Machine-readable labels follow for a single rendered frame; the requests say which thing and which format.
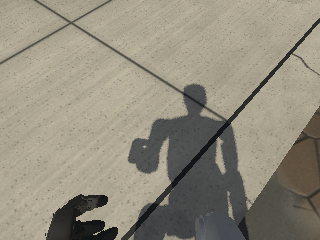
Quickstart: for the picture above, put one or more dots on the right robot thigh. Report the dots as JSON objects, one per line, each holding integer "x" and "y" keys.
{"x": 217, "y": 226}

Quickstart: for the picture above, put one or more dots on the left robot hand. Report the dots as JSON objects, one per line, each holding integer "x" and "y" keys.
{"x": 65, "y": 227}

